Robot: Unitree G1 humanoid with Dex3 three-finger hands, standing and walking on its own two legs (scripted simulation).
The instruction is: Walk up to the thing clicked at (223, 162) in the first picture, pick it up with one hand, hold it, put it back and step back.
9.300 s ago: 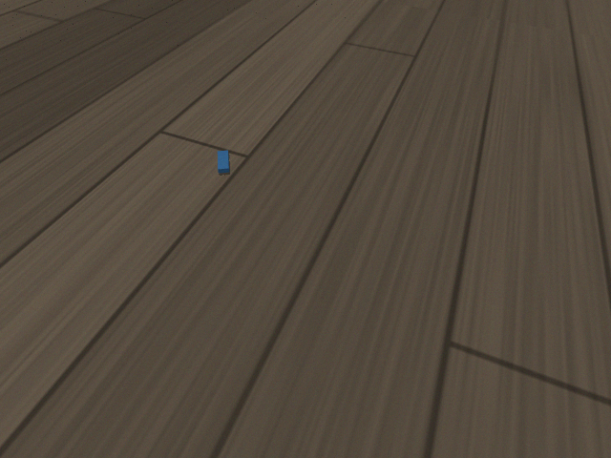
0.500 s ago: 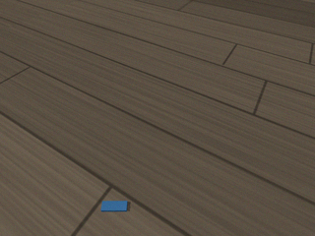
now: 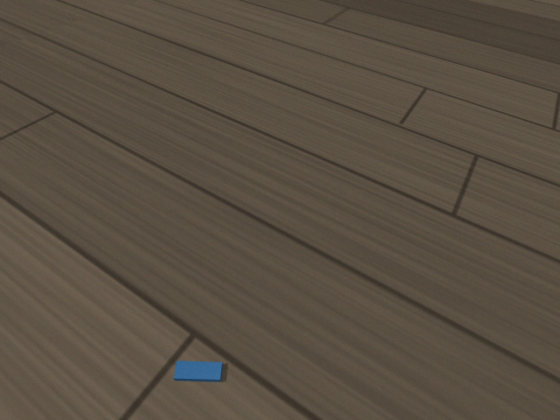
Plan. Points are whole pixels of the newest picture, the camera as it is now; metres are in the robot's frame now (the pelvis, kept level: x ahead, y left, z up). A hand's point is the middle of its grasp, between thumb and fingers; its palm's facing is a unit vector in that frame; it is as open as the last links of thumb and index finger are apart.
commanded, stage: walk up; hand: left
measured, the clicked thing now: (198, 371) +0.42 +0.24 -0.76
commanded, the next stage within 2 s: none
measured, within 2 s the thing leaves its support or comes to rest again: neither
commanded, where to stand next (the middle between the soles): +0.06 -0.02 m, yaw -1 degrees
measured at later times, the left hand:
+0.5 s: hand out of the picture +0.08 +0.26 -0.17, palm faces +0.04 -0.94 -0.34, open 7.4 cm
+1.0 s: hand out of the picture +0.12 +0.23 -0.15, palm faces -0.01 -0.94 -0.34, open 7.4 cm
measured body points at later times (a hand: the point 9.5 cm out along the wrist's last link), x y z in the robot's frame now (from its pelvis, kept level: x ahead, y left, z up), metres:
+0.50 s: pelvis +0.04 -0.01 -0.01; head +0.07 +0.01 +0.44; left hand +0.08 +0.31 -0.14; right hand +0.16 -0.31 -0.12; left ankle +0.08 +0.12 -0.74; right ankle +0.00 -0.15 -0.71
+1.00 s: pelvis +0.03 -0.02 +0.00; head +0.06 -0.02 +0.45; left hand +0.12 +0.28 -0.13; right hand +0.13 -0.32 -0.13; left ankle +0.02 +0.11 -0.74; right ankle +0.04 -0.15 -0.74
